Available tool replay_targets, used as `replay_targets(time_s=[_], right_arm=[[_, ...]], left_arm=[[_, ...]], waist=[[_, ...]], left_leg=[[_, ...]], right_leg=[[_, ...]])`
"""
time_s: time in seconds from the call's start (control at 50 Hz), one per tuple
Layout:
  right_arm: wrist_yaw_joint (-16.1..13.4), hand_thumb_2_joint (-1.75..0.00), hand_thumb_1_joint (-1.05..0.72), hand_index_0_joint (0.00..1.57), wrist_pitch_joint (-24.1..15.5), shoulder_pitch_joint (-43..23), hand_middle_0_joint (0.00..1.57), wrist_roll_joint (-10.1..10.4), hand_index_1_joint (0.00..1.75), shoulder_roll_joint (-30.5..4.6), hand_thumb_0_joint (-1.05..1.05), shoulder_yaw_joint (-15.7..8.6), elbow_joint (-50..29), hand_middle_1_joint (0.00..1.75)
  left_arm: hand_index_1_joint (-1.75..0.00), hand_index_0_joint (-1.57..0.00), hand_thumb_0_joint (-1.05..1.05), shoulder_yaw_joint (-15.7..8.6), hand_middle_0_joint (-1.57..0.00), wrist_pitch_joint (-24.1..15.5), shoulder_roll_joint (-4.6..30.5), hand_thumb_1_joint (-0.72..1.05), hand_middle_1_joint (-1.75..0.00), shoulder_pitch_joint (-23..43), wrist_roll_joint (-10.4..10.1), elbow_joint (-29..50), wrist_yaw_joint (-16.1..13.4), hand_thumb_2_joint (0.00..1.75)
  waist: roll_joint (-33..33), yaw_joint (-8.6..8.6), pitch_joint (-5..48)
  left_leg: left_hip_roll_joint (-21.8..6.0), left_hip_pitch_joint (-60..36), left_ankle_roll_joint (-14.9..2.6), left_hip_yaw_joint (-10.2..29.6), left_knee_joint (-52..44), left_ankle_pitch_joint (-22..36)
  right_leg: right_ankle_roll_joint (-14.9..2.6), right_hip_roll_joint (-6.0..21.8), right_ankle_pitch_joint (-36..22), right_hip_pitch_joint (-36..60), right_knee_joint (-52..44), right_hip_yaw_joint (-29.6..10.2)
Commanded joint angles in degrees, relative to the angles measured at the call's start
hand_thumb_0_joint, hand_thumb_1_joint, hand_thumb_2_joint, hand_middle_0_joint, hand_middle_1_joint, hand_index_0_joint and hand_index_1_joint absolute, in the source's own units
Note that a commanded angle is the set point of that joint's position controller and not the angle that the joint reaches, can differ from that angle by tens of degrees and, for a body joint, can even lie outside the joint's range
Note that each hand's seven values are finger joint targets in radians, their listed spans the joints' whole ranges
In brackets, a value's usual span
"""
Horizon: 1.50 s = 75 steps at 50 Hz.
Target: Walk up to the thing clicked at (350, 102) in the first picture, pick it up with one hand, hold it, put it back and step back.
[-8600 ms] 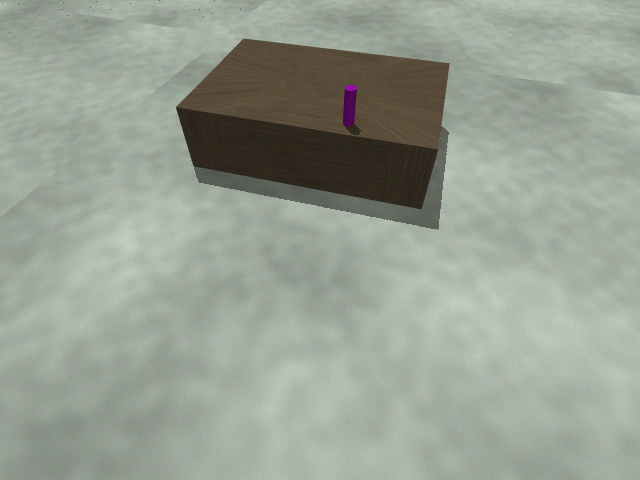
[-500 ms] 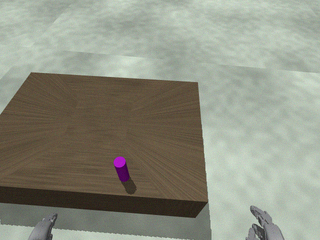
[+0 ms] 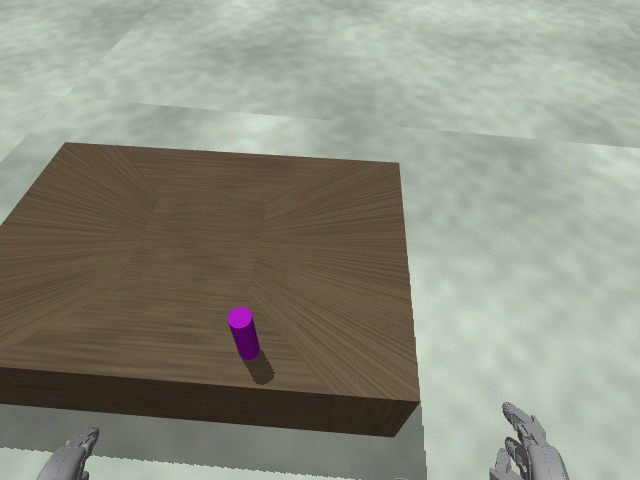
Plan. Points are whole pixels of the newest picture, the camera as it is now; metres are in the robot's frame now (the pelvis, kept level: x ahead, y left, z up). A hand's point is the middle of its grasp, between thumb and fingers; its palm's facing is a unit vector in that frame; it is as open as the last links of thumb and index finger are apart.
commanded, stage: go down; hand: left
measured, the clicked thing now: (244, 334) +0.45 +0.16 -0.31
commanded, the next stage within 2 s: approach in 1.78 s
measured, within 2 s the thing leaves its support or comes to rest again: neither
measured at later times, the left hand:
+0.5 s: hand (90, 376) +0.27 +0.31 -0.04, palm faces +0.11 -0.96 -0.24, open 17.3 cm
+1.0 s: hand (82, 325) +0.33 +0.34 -0.03, palm faces +0.10 -0.98 -0.15, open 17.3 cm
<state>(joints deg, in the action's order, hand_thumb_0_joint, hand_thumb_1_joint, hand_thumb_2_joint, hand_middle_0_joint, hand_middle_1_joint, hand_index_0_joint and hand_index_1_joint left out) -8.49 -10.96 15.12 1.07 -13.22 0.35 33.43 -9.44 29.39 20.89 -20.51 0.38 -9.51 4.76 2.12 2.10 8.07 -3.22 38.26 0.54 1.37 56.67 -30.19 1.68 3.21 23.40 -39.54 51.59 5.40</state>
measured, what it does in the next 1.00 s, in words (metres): stands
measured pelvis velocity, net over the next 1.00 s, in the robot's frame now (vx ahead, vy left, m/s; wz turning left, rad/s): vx -0.03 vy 0.00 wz -0.03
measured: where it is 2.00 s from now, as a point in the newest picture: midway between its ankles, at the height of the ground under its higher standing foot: outside the picture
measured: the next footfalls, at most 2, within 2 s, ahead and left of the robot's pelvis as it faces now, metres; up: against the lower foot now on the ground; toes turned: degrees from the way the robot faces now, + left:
none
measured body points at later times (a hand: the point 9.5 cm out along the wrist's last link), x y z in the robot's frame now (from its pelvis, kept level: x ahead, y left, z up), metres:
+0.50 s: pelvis -0.02 +0.00 +0.00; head +0.03 +0.02 +0.45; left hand +0.26 +0.36 -0.02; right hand +0.10 -0.27 -0.08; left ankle -0.02 +0.12 -0.68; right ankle +0.02 -0.14 -0.68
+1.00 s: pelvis -0.03 +0.00 -0.02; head +0.08 +0.03 +0.42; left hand +0.32 +0.39 -0.01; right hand +0.03 -0.28 -0.11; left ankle -0.02 +0.12 -0.68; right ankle +0.02 -0.14 -0.68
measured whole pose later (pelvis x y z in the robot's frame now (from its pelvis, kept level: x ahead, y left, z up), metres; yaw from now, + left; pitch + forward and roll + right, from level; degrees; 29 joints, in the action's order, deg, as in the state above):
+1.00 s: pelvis -0.03 +0.00 -0.02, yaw -2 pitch +17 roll -3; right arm -7.8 -12.7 20.3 -1.6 -16.5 1.9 40.7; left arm -29.9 -5.0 40.2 25.8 -1.5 -60.4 26.5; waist -0.7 4.7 4.6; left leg -3.6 49.5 0.4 0.5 61.3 -29.0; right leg 1.3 2.7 21.3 -51.2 55.6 4.1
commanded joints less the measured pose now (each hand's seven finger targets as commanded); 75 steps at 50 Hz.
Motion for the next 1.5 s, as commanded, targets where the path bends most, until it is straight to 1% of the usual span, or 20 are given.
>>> replay_targets(time_s=[0.0, 0.18, 0.24, 0.26, 0.38, 0.48, 0.52, 0.58, 0.6, 0.64, 0.7, 0.72, 0.94, 1.06, 1.12, 1.18, 1.24, 1.34, 1.44, 1.48], right_arm=[[-1.4, -0.89, -0.88, 0.20, -3.9, -2.4, 0.20, 0.2, 0.30, -8.5, 0.00, -3.2, -8.5, 0.30], [-3.3, -0.89, -0.86, 0.20, -7.1, -1.6, 0.20, 0.2, 0.30, -9.1, 0.00, -2.0, -5.5, 0.30], [-3.6, -0.89, -0.86, 0.20, -8.0, -1.5, 0.20, 0.2, 0.30, -9.6, 0.00, -1.7, -4.2, 0.30], [-3.7, -0.89, -0.87, 0.20, -8.1, -1.0, 0.20, 0.2, 0.30, -10.3, 0.00, -1.9, -3.2, 0.30], [-2.8, -0.89, -0.88, 0.20, -7.9, 0.3, 0.20, 0.1, 0.30, -11.0, 0.00, -2.0, -1.3, 0.30], [-1.6, -0.90, -0.90, 0.20, -7.6, 3.3, 0.20, -0.2, 0.30, -11.1, 0.00, -2.2, -0.5, 0.30], [-1.2, -0.90, -0.90, 0.20, -7.7, 4.8, 0.20, -0.4, 0.30, -12.0, 0.00, -3.0, 0.1, 0.30], [-0.9, -0.90, -0.90, 0.20, -7.5, 5.4, 0.20, -0.9, 0.30, -11.9, 0.00, -2.8, -0.4, 0.30], [-0.7, -0.90, -0.90, 0.20, -7.1, 7.1, 0.20, -1.0, 0.30, -12.5, 0.00, -3.5, 1.5, 0.30], [-0.7, -0.90, -0.90, 0.20, -6.8, 7.6, 0.20, -1.3, 0.30, -13.1, 0.00, -3.5, 0.9, 0.30], [-0.5, -0.90, -0.89, 0.20, -6.1, 7.9, 0.20, -1.5, 0.30, -13.7, 0.00, -3.5, 1.1, 0.30], [-0.4, -0.90, -0.89, 0.20, -5.7, 9.0, 0.20, -1.7, 0.30, -13.7, 0.00, -3.4, 2.1, 0.30], [-0.3, -0.90, -0.89, 0.20, -3.4, 11.1, 0.20, -2.3, 0.30, -14.7, 0.00, -2.4, 3.2, 0.30], [-0.3, -0.90, -0.89, 0.20, -2.3, 10.8, 0.20, -2.6, 0.30, -14.9, 0.00, -1.9, 3.4, 0.30], [-0.1, -0.90, -0.89, 0.20, -2.0, 11.3, 0.20, -2.7, 0.30, -15.5, 0.00, -1.9, 3.9, 0.30], [-0.3, -0.90, -0.89, 0.20, -1.6, 10.9, 0.20, -2.8, 0.30, -15.2, 0.00, -1.7, 3.4, 0.30], [-0.3, -0.90, -0.90, 0.20, -1.3, 10.7, 0.20, -2.8, 0.30, -15.3, 0.00, -1.6, 3.3, 0.30], [-0.2, -0.90, -0.90, 0.20, -1.1, 11.6, 0.20, -3.0, 0.30, -15.4, 0.00, -1.1, 4.0, 0.30], [-0.1, -0.90, -0.91, 0.20, -0.7, 11.6, 0.20, -2.9, 0.30, -15.1, 0.00, -1.1, 4.0, 0.30], [-0.1, -0.90, -0.90, 0.20, -0.7, 11.4, 0.20, -2.9, 0.30, -15.5, 0.00, -1.0, 3.8, 0.30]], left_arm=[[-0.07, -0.07, 0.00, -5.6, -0.08, -1.2, 11.0, -0.53, -0.06, -0.5, 0.1, 9.6, -0.4, 0.06], [-0.06, -0.07, 0.00, -9.7, -0.08, -5.5, 18.6, -0.54, -0.05, 20.6, -0.9, 8.2, 0.4, 0.06], [-0.05, -0.06, 0.00, -10.8, -0.08, -7.5, 20.7, -0.49, -0.04, 26.0, -1.8, 6.3, 1.9, 0.06], [-0.06, -0.06, 0.00, -12.2, -0.08, -7.4, 21.9, -0.50, -0.05, 25.7, -2.1, 2.6, 2.5, 0.06], [-0.05, -0.06, 0.00, -13.9, -0.08, -9.8, 23.2, -0.52, -0.04, 31.4, -2.7, -13.6, 8.0, 0.05], [-0.05, -0.07, 0.00, -16.9, -0.09, -16.2, 27.6, -0.56, -0.04, 38.1, -2.8, -20.5, 13.3, 0.02], [-0.04, -0.07, 0.00, -17.1, -0.09, -19.2, 28.2, -0.57, -0.03, 41.0, -2.8, -23.0, 14.7, 0.01], [-0.04, -0.07, 0.00, -19.5, -0.09, -24.0, 31.2, -0.60, -0.02, 44.5, -2.7, -24.8, 16.1, 0.01], [-0.04, -0.07, 0.00, -18.4, -0.09, -25.2, 29.7, -0.60, -0.03, 45.0, -2.9, -27.1, 16.8, 0.02], [-0.03, -0.06, 0.00, -21.0, -0.08, -28.3, 34.0, -0.58, -0.02, 50.4, -2.6, -26.6, 17.2, 0.03], [-0.03, -0.06, 0.00, -22.3, -0.08, -31.6, 36.4, -0.55, -0.02, 53.2, -2.6, -28.8, 18.0, 0.04], [-0.03, -0.06, 0.00, -21.9, -0.08, -32.5, 35.6, -0.55, -0.02, 54.4, -2.6, -31.4, 18.4, 0.04], [-0.02, -0.05, 0.00, -24.8, -0.07, -38.5, 40.3, -0.47, -0.01, 59.7, -3.3, -42.5, 21.8, 0.04], [-0.02, -0.05, 0.00, -25.8, -0.07, -40.9, 43.2, -0.45, -0.01, 63.1, -3.3, -42.9, 23.2, 0.04], [-0.02, -0.06, 0.00, -25.9, -0.07, -41.2, 43.2, -0.47, -0.01, 63.9, -3.8, -44.4, 23.9, 0.03], [-0.02, -0.06, 0.00, -27.1, -0.07, -41.8, 45.2, -0.48, -0.02, 65.0, -3.5, -44.5, 23.9, 0.03], [-0.02, -0.05, 0.00, -26.5, -0.07, -42.0, 45.0, -0.47, -0.01, 66.4, -3.7, -44.5, 24.4, 0.03], [-0.02, -0.05, 0.00, -26.8, -0.07, -42.2, 45.6, -0.47, -0.01, 66.8, -4.0, -45.7, 25.0, 0.04], [-0.03, -0.05, 0.00, -26.3, -0.07, -42.4, 45.4, -0.49, -0.01, 68.5, -4.1, -45.4, 25.5, 0.04], [-0.02, -0.05, 0.00, -27.5, -0.07, -42.6, 46.8, -0.51, -0.01, 68.8, -4.3, -45.1, 25.4, 0.03]], waist=[[2.0, -0.33, 7.7], [4.0, 1.93, 6.1], [5.2, 1.60, 7.7], [4.8, 1.20, 8.1], [3.8, 0.50, 8.1], [4.2, 0.20, 10.1], [3.4, 0.51, 9.4], [4.2, 0.00, 11.9], [5.2, 0.31, 13.3], [6.3, 0.88, 14.0], [7.3, 0.03, 14.1], [6.9, 0.63, 14.2], [4.8, 1.22, 16.6], [7.1, 0.97, 18.4], [8.2, 1.62, 19.4], [7.0, 1.27, 19.0], [8.0, 1.68, 18.9], [7.7, 2.00, 20.8], [8.6, 2.28, 20.1], [8.7, 2.07, 21.6]], left_leg=[[2.8, -2.4, -0.45, 0.7, -8.7, 18.5], [3.0, -0.8, -0.86, 1.1, -9.1, 7.3], [3.2, -2.4, -0.79, 0.7, -9.3, 8.4], [3.0, -2.9, -0.72, 1.2, -10.0, 9.6], [2.9, -1.8, -0.70, 0.9, -10.1, 14.6], [2.7, -1.6, -0.52, 0.6, -9.2, 20.2], [2.5, -0.7, -0.70, 0.5, -9.1, 17.9], [2.4, -1.1, -0.53, 0.2, -8.2, 19.8], [2.2, -2.2, -0.28, 0.1, -7.9, 20.1], [1.7, -3.2, 0.04, 0.5, -7.4, 21.9], [1.6, -2.6, 0.17, 1.1, -7.7, 19.1], [1.5, -2.2, 0.26, 1.3, -7.7, 18.3], [1.8, 1.2, -0.14, 0.3, -4.8, 19.7], [2.0, 1.3, -0.21, -0.1, -3.7, 19.9], [1.5, -1.6, 0.11, 0.8, -2.8, 24.3], [1.9, 1.7, -0.32, 0.3, -2.7, 21.1], [1.8, 1.5, -0.28, 0.3, -2.7, 19.0], [1.5, 0.9, 0.00, 1.2, -1.3, 23.6], [1.6, 2.3, -0.10, 1.1, -1.2, 20.3], [1.4, 1.1, 0.11, 1.6, -0.8, 22.0]], right_leg=[[-1.96, -3.0, -10.7, 7.7, -5.5, -0.8], [-1.54, -2.5, -2.9, 4.2, -6.4, -2.0], [-1.63, -2.5, -4.1, 5.6, -6.8, -2.3], [-1.79, -2.7, -4.8, 6.8, -6.8, -2.0], [-2.38, -3.1, -8.3, 7.8, -6.7, -1.3], [-2.51, -3.1, -12.5, 7.9, -5.3, -1.6], [-2.59, -3.2, -10.6, 5.8, -5.0, -1.7], [-2.70, -3.1, -12.1, 6.2, -3.9, -1.9], [-2.91, -3.1, -12.0, 5.0, -3.5, -2.0], [-3.08, -3.1, -13.0, 3.5, -2.5, -1.9], [-3.27, -3.1, -10.6, 1.8, -2.0, -1.9], [-3.34, -3.2, -10.0, 1.2, -1.8, -1.8], [-3.23, -2.9, -11.6, 1.0, -0.9, -2.2], [-3.29, -2.6, -11.9, -0.3, -0.3, -2.7], [-3.39, -2.7, -13.5, -3.0, 0.6, -2.3], [-3.25, -2.5, -12.5, -1.0, 0.3, -2.7], [-3.30, -2.7, -10.9, -2.4, 0.2, -2.7], [-3.43, -2.7, -12.9, -3.5, 1.7, -2.0], [-3.47, -2.7, -11.2, -4.7, 2.0, -2.4], [-3.55, -2.8, -11.5, -5.4, 2.5, -1.9]])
